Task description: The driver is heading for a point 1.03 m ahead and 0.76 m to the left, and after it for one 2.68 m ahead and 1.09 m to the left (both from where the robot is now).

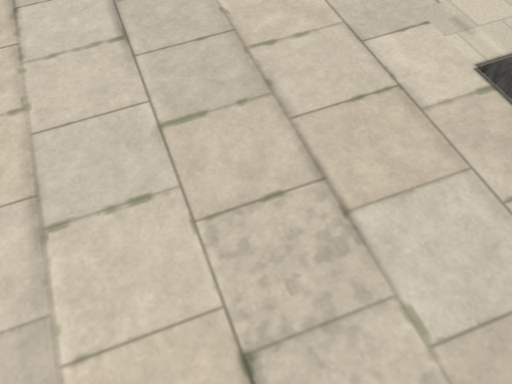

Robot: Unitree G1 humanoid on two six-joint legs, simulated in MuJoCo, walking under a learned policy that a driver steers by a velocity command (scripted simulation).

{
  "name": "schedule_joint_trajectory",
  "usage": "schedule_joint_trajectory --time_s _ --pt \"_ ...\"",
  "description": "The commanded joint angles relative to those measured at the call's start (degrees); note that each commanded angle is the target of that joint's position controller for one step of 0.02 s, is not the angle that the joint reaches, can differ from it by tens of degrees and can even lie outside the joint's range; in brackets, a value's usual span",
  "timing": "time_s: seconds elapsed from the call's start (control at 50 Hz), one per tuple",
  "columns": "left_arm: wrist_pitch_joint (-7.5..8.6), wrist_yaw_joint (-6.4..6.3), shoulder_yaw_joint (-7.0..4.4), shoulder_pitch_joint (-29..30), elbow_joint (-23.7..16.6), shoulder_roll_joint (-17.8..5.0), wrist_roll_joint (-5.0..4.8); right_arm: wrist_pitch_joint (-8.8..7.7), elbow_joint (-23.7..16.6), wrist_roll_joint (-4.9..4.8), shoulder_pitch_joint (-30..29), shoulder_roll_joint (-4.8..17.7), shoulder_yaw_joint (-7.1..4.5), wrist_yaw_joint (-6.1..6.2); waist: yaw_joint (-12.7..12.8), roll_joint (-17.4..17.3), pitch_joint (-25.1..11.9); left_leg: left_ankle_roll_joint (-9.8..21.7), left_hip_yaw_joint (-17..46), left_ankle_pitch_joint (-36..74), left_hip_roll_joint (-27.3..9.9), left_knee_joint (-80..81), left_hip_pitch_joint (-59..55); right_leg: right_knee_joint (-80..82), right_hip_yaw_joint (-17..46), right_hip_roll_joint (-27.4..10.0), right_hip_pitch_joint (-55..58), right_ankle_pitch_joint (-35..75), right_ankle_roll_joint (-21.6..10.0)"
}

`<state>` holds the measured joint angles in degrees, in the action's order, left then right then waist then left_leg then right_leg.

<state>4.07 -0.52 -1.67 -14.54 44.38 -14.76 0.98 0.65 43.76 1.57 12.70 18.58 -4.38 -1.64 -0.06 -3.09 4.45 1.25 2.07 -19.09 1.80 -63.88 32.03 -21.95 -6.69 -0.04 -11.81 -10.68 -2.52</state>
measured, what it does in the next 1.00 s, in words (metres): walks ahead, turning left: left foot, then right foot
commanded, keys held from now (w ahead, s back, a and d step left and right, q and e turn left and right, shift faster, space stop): q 0.26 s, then w+q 0.74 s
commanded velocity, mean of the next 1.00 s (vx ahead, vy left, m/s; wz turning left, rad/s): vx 0.31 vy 0.00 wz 0.60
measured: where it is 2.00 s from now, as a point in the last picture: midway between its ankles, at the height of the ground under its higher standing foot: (94, 306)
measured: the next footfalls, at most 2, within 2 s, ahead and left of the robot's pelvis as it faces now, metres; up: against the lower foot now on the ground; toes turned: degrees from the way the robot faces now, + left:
left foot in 0.24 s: +0.18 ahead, +0.11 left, +0.00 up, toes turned +10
right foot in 0.70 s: +0.29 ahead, -0.06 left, +0.00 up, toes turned +27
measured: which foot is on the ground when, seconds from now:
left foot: up 0.00-0.22, down 0.24-0.70, up 0.72-1.00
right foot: down 0.00-0.24, up 0.26-0.68, down 0.70-1.00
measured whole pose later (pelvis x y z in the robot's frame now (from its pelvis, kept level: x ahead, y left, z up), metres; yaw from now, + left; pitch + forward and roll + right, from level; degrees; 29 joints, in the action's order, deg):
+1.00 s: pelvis +0.28 +0.06 +0.00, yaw +35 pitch +2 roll +0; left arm 4.2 0.1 -2.6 -23.7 46.2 -14.7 1.4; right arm 0.5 39.5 2.4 9.4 17.7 -4.1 -4.6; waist 3.1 -3.5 -0.2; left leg 1.0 3.2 -7.5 -0.4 -56.7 39.6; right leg -14.8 -7.6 -0.2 -0.3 -16.5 -0.9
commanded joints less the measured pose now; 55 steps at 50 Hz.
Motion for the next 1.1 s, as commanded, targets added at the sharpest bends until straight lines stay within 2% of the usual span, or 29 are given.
schedule_joint_trajectory --time_s 0.02,0.1,0.18,0.2,0.22,0.24,0.26,0.28,0.3,0.32,0.34,0.36,0.38,0.44,0.56,0.62,0.66,0.68,0.7,0.72,0.74,0.76,0.78,0.8,0.84,0.92,1.0,1.06,1.1 --pt "0.30 -0.35 -1.55 0.36 -2.76 -6.70 -0.24 0.58 -3.63 0.08 2.76 0.47 0.24 -1.00 -1.59 10.70 -5.83 -1.06 -0.76 5.45 -1.98 4.48 1.50 5.50 4.65 -14.74 5.10 42.23 -7.30" --pt "-0.55 -0.46 -1.95 0.53 -2.39 -7.63 -0.41 0.49 -5.91 0.09 -2.51 -1.03 1.36 -2.01 -0.43 10.64 -5.71 -0.09 -4.28 13.08 -2.46 18.82 -6.01 3.98 -1.60 -13.31 2.65 37.25 -5.93" --pt "-1.81 -0.55 -3.03 -1.63 -1.80 -9.95 -0.66 0.53 -7.87 0.57 -4.86 0.76 0.81 -1.82 0.92 10.55 -5.74 1.98 -6.04 6.76 -1.32 26.34 -9.01 -2.48 -1.70 -15.80 6.30 35.17 -4.73" --pt "-2.32 -0.76 -3.19 -1.91 -1.71 -10.20 -0.76 0.27 -8.04 0.77 -4.14 1.18 0.56 -1.65 0.75 10.19 -6.16 2.88 -6.02 5.28 -0.76 28.82 -10.50 -6.24 -1.88 -15.99 6.95 34.95 -4.24" --pt "-2.88 -0.88 -3.27 -1.74 -1.64 -10.26 -0.97 -0.35 -7.25 1.21 -0.92 1.25 0.29 -1.22 -0.94 7.91 -7.96 4.00 -6.32 7.65 0.54 33.86 -15.10 -13.64 -3.26 -14.91 6.35 33.82 -3.11" --pt "-3.16 -0.76 -3.31 -4.14 -1.50 -10.17 -0.70 -1.19 -6.12 1.84 3.88 3.72 -0.52 -0.32 -3.07 1.55 -11.64 6.16 -0.94 19.58 -1.67 39.07 -23.70 -25.10 -4.71 -12.18 1.87 25.40 -0.13" --pt "-3.81 -0.39 -2.15 -7.00 -4.00 -5.49 0.76 -1.69 -7.08 1.30 5.42 10.16 -1.79 0.62 -0.86 -10.31 -15.16 10.43 18.93 49.16 -18.63 36.91 -33.44 -40.59 -6.21 -6.53 -11.20 -17.28 2.66" --pt "-5.10 -0.48 -2.17 -6.09 -5.97 -6.30 0.63 -0.70 -7.08 -2.04 8.95 13.37 -3.37 0.79 -3.61 -12.79 -22.63 21.90 32.87 44.98 -24.04 40.28 -38.52 -50.29 3.01 1.65 -20.08 -30.48 4.02" --pt "-5.60 -0.44 -2.28 -3.06 -5.71 -7.73 1.20 0.00 -6.86 -2.52 8.50 10.73 -2.97 0.93 -4.04 -4.47 -18.95 21.09 29.72 27.55 -21.57 43.11 -36.93 -51.79 7.90 -1.67 -23.62 -26.61 4.22" --pt "-5.31 -0.18 -2.20 0.78 -6.51 -7.35 0.78 0.51 -6.71 -1.90 5.34 7.85 -2.13 1.29 -3.44 -3.16 -11.39 19.03 26.23 11.87 -18.17 46.33 -30.36 -49.03 8.44 -2.81 -25.50 -21.38 3.79" --pt "-4.87 0.04 -2.31 2.64 -6.45 -7.53 0.87 0.96 -6.76 -1.11 1.99 5.31 -1.33 1.46 -1.62 -1.27 -6.72 15.62 23.48 0.27 -14.04 49.52 -25.07 -43.29 8.93 -4.34 -24.72 -16.56 3.60" --pt "-4.91 0.34 -2.45 2.54 -6.60 -7.91 1.40 0.91 -7.04 -1.15 0.32 4.54 -1.13 1.71 -0.48 -3.12 -4.98 14.01 21.93 -3.12 -11.60 51.25 -21.28 -39.65 8.58 -4.49 -22.16 -14.23 3.72" --pt "-5.13 0.62 -2.38 1.15 -5.69 -7.64 1.86 0.58 -7.17 -0.80 -0.28 4.16 -0.99 1.59 0.15 -2.96 -5.66 13.43 20.74 -2.59 -10.00 51.93 -20.01 -39.06 7.85 -3.73 -19.78 -12.16 3.76" --pt "-5.06 1.19 -2.05 0.98 -5.57 -5.97 1.58 -0.80 -6.40 -0.60 1.67 5.63 -1.68 0.91 0.25 -0.80 -7.11 13.94 20.72 -3.62 -8.73 52.65 -19.68 -33.87 7.79 -2.85 -18.41 -10.48 4.39" --pt "-4.12 1.10 -1.74 6.82 -7.52 -5.53 1.08 -1.11 -5.31 -0.19 5.43 7.10 -2.51 0.42 -2.31 -2.78 -5.41 13.90 24.84 -11.06 -8.47 52.83 -18.39 -22.82 8.09 -1.38 -18.10 -8.50 5.21" --pt "-3.33 0.93 -1.63 7.69 -8.27 -5.70 0.54 -1.23 -5.45 -0.03 5.46 7.72 -2.82 0.16 -2.39 -3.13 -5.45 13.51 26.83 -12.85 -7.94 50.85 -15.91 -17.79 8.05 0.39 -13.40 -10.24 4.44" --pt "-2.64 0.49 -1.55 4.38 -7.64 -5.43 -0.11 -1.18 -6.19 -0.07 2.76 7.49 -2.84 -0.03 0.20 -2.75 -5.07 12.14 27.05 -13.52 -6.29 48.69 -9.60 -10.98 7.91 1.92 -3.79 -9.98 3.14" --pt "-2.15 -0.01 -1.56 -0.17 -6.24 -4.94 -0.33 -1.08 -6.73 -0.28 0.40 6.99 -2.75 0.10 3.44 -1.09 -4.64 10.38 26.03 -14.99 -4.05 45.61 -3.83 -4.16 7.55 2.25 5.14 -5.89 2.45" --pt "-1.56 -0.82 -2.18 -5.00 -4.91 -6.99 -0.07 -1.36 -7.06 -0.52 -0.33 5.09 -2.31 0.44 5.93 2.55 -4.86 7.61 22.98 -17.42 -0.62 39.25 3.70 -0.24 10.24 -0.68 14.55 -7.68 1.85" --pt "-0.99 -1.64 -3.12 -10.07 -4.62 -12.13 0.80 -2.00 -8.02 -0.96 0.25 -0.15 -0.89 0.73 7.04 12.77 -7.02 4.27 13.21 -17.90 4.96 22.48 8.46 8.13 24.79 -14.96 19.33 -23.49 0.02" --pt "-1.10 -1.93 -4.55 -8.07 -5.04 -18.04 1.90 -2.48 -9.72 -0.60 -1.60 0.09 -0.52 0.77 5.96 17.17 -3.50 3.39 6.84 -12.30 9.03 12.18 17.41 16.40 44.89 -24.36 15.79 -38.41 -4.19" --pt "-1.13 -1.69 -4.22 -5.31 -4.88 -15.09 1.65 -2.72 -9.65 0.86 -1.47 3.29 -1.02 0.55 2.57 10.60 0.05 3.49 8.05 -6.59 2.57 6.79 17.72 15.42 43.72 -24.53 11.51 -38.62 -6.36" --pt "-0.86 -1.19 -3.23 -3.10 -5.25 -11.01 0.79 -2.76 -8.21 0.96 -0.59 4.19 -1.37 -0.20 1.26 7.84 0.81 2.90 7.61 -2.81 1.46 5.79 16.18 14.62 37.66 -21.13 9.70 -33.82 -5.69" --pt "-0.59 -0.75 -2.70 -1.28 -5.54 -9.00 0.48 -2.51 -6.83 0.75 1.23 3.90 -1.37 -0.88 0.07 7.75 0.60 1.77 6.69 0.35 0.76 5.10 14.23 14.61 30.29 -17.61 9.19 -26.07 -4.32" --pt "0.03 -0.59 -2.28 -1.74 -4.96 -7.50 0.39 -1.74 -5.99 1.11 1.43 3.21 -1.17 -2.05 0.42 10.16 -0.85 0.43 4.05 5.19 -0.37 0.88 12.42 14.46 19.86 -13.86 8.70 -11.94 -3.73" --pt "0.93 0.59 -2.46 -7.17 -2.35 -7.08 0.33 -1.12 -8.19 0.75 -4.70 1.46 -0.29 -2.76 2.40 8.60 -0.61 -0.40 2.46 10.45 -1.77 0.97 15.13 13.09 10.49 -13.12 10.81 5.37 -4.25" --pt "0.98 0.68 -2.51 -9.10 -0.60 -7.12 0.26 -1.06 -10.44 0.76 -11.78 -0.14 0.86 -3.50 3.87 9.51 0.47 -0.29 -1.94 13.92 -2.80 12.78 12.50 12.07 3.85 -12.70 11.81 16.01 -4.18" --pt "0.72 0.12 -2.78 -11.07 1.12 -8.38 0.19 -1.08 -12.45 0.79 -16.98 -1.03 1.73 -4.16 5.03 9.82 1.69 1.65 -6.49 12.11 -3.07 22.19 8.20 11.59 0.95 -13.96 13.43 20.46 -3.75" --pt "0.15 -0.28 -2.89 -11.63 2.23 -9.37 0.21 -1.04 -12.53 1.07 -16.47 -0.77 1.81 -3.78 3.98 10.13 0.84 3.97 -9.20 8.29 -0.93 26.93 2.62 7.23 -1.98 -14.32 15.20 33.32 -2.94"
Over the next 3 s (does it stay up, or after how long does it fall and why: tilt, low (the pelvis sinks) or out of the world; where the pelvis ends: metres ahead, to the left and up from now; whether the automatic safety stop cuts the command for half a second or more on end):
stays up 1.06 0.78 0.00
